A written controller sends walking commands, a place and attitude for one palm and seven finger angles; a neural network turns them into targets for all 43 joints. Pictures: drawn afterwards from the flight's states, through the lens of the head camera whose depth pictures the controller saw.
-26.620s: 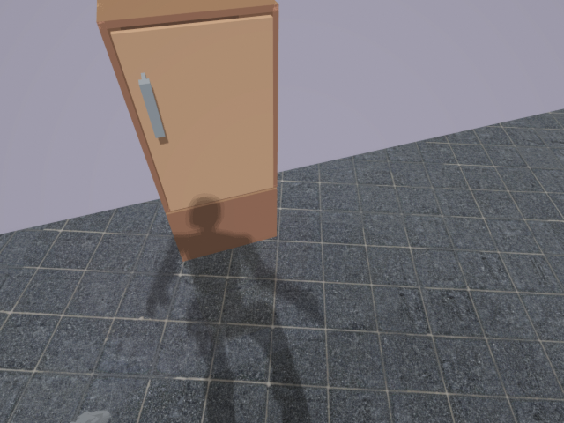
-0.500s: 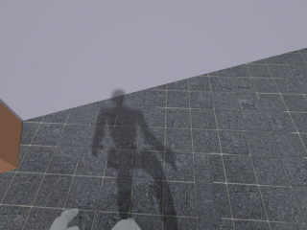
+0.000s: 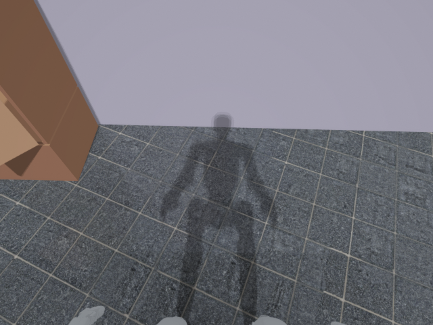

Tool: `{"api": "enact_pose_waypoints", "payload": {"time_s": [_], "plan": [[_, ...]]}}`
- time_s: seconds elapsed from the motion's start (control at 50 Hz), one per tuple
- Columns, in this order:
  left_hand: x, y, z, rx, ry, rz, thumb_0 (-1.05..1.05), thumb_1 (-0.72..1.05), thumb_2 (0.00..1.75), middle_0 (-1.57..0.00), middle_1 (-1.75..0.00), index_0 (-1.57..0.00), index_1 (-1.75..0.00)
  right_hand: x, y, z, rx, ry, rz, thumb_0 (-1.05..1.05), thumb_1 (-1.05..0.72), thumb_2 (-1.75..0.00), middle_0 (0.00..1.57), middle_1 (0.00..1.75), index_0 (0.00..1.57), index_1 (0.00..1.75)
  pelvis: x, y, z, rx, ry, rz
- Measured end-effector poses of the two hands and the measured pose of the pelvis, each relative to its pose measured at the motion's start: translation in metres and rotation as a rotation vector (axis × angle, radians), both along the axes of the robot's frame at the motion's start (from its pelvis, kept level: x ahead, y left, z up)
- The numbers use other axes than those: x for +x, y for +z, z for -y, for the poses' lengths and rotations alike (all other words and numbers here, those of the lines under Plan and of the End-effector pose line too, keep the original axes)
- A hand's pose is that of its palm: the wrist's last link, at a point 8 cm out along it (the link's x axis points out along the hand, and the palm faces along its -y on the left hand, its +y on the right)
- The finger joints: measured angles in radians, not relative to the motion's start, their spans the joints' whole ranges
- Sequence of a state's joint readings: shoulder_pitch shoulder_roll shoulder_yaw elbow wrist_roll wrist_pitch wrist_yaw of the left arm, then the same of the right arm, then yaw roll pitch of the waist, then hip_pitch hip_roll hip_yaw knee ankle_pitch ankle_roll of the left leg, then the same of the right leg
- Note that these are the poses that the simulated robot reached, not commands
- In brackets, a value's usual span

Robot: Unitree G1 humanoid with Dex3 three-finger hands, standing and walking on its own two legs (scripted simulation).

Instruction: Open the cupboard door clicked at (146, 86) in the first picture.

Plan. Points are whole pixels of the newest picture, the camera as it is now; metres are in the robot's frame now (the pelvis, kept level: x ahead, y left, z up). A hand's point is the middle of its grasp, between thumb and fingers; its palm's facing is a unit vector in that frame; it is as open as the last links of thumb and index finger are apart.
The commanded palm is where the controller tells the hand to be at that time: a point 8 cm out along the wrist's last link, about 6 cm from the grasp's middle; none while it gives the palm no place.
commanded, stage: turn to face it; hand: left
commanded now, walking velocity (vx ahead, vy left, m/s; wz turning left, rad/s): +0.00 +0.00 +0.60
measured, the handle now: out of the picture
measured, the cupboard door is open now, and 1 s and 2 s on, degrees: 45 45 45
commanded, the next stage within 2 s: take the last steps up to it in 1.24 s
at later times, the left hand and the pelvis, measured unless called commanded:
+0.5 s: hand out of the picture +0.02 +0.22 -0.18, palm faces +0.34 -0.91 -0.23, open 7.4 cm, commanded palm none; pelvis +0.02 -0.01 +0.00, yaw +19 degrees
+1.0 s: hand out of the picture -0.02 +0.17 -0.18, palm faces +0.59 -0.78 -0.21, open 7.4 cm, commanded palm none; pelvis +0.04 -0.02 -0.01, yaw +36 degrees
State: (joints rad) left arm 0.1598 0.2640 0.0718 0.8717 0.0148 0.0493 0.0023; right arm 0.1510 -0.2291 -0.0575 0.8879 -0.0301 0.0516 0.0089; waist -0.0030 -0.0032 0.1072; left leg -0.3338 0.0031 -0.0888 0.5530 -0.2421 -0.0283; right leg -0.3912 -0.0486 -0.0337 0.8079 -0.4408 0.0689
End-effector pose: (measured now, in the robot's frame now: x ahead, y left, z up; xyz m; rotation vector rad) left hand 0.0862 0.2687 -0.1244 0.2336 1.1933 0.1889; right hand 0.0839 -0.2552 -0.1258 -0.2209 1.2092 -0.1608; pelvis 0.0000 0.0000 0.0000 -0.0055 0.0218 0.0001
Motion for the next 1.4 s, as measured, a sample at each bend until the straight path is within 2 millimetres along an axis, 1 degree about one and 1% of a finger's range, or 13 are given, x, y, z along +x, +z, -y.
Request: {"api": "enact_pose_waypoints", "payload": {"time_s": [0.08,0.18,0.3,0.4,0.54,0.7,0.76,0.84,0.94,1.0,1.08,1.26,1.4], "plan": [[-0.009,0.004,0.01,0.041,0.032,0.045,0.0,0.9,0.9,-0.2,-0.3,-0.2,-0.3,0.014,-0.015,0.015,0.025,0.027,-0.005,0.0,-0.9,-0.9,0.2,0.3,0.21,0.3,0.001,-0.008,0.017,0.02,0.051,0.004],[-0.034,0.01,0.025,0.023,0.102,0.01,0.0,0.9,0.9,-0.2,-0.3,-0.2,-0.3,0.039,-0.006,0.018,0.032,0.078,-0.01,0.0,-0.9,-0.9,0.2,0.3,0.2,0.3,0.007,0.002,0.021,0.033,0.12,0.017],[-0.063,-0.002,0.034,-0.044,0.189,-0.031,0.0,0.9,0.9,-0.2,-0.3,-0.21,-0.3,0.079,0.008,-0.003,0.022,0.183,0.016,0.0,-0.91,-0.9,0.2,0.3,0.2,0.3,0.014,0.005,0.017,0.042,0.198,0.006],[-0.089,-0.028,0.021,-0.08,0.282,-0.071,0.0,0.9,0.9,-0.21,-0.3,-0.21,-0.3,0.111,0.007,-0.03,-0.01,0.293,0.08,0.0,-0.91,-0.9,0.2,0.3,0.2,0.3,0.016,-0.009,0.004,0.02,0.268,-0.001],[-0.085,-0.013,0.007,-0.05,0.365,-0.034,0.01,0.9,0.9,-0.2,-0.3,-0.2,-0.3,0.11,0.014,-0.039,-0.026,0.37,0.032,0.0,-0.9,-0.9,0.2,0.3,0.2,0.3,0.02,0.003,0.01,-0.003,0.347,0.001],[-0.066,0.006,0.016,0.034,0.404,0.083,0.0,0.9,0.9,-0.2,-0.3,-0.2,-0.3,0.12,-0.008,-0.017,0.011,0.402,-0.036,0.0,-0.9,-0.9,0.2,0.3,0.21,0.3,0.036,-0.004,0.037,0.01,0.442,-0.008],[-0.074,0.009,0.028,0.05,0.433,0.084,0.0,0.9,0.9,-0.2,-0.3,-0.2,-0.3,0.133,-0.014,-0.011,0.011,0.427,-0.048,0.0,-0.9,-0.9,0.2,0.3,0.21,0.3,0.037,-0.006,0.042,0.009,0.487,0.008],[-0.091,0.008,0.046,0.019,0.489,0.047,0.0,0.9,0.9,-0.2,-0.3,-0.21,-0.3,0.152,-0.005,-0.017,0.007,0.467,-0.046,0.0,-0.91,-0.9,0.2,0.3,0.2,0.3,0.042,0.001,0.042,0.023,0.542,0.015],[-0.118,-0.007,0.06,-0.047,0.571,0.013,0.0,0.9,0.9,-0.2,-0.3,-0.21,-0.3,0.177,0.006,-0.047,-0.002,0.561,-0.012,0.0,-0.91,-0.9,0.2,0.3,0.2,0.3,0.046,0.002,0.034,0.036,0.603,0.007],[-0.14,-0.025,0.061,-0.084,0.628,-0.016,0.0,0.9,0.9,-0.21,-0.3,-0.21,-0.3,0.192,0.003,-0.071,-0.013,0.626,0.04,0.0,-0.91,-0.9,0.2,0.3,0.2,0.3,0.044,-0.01,0.023,0.014,0.635,0.003],[-0.161,-0.03,0.061,-0.097,0.687,-0.086,0.01,0.9,0.9,-0.2,-0.3,-0.21,-0.3,0.196,0.009,-0.092,-0.021,0.686,0.064,0.0,-0.91,-0.9,0.2,0.3,0.2,0.3,0.044,-0.007,0.023,0.01,0.66,0.001],[-0.153,-0.005,0.066,-0.054,0.747,-0.043,0.01,0.91,0.9,-0.2,-0.3,-0.2,-0.3,0.194,0.004,-0.097,0.014,0.736,-0.007,0.0,-0.9,-0.9,0.2,0.3,0.21,0.3,0.057,0.005,0.034,-0.006,0.722,0.006],[-0.146,0.0,0.092,-0.02,0.778,-0.015,0.0,0.9,0.9,-0.2,-0.3,-0.2,-0.3,0.208,-0.015,-0.084,0.039,0.739,-0.06,0.0,-0.9,-0.9,0.2,0.3,0.2,0.3,0.072,-0.001,0.045,0.021,0.769,0.016]]}}
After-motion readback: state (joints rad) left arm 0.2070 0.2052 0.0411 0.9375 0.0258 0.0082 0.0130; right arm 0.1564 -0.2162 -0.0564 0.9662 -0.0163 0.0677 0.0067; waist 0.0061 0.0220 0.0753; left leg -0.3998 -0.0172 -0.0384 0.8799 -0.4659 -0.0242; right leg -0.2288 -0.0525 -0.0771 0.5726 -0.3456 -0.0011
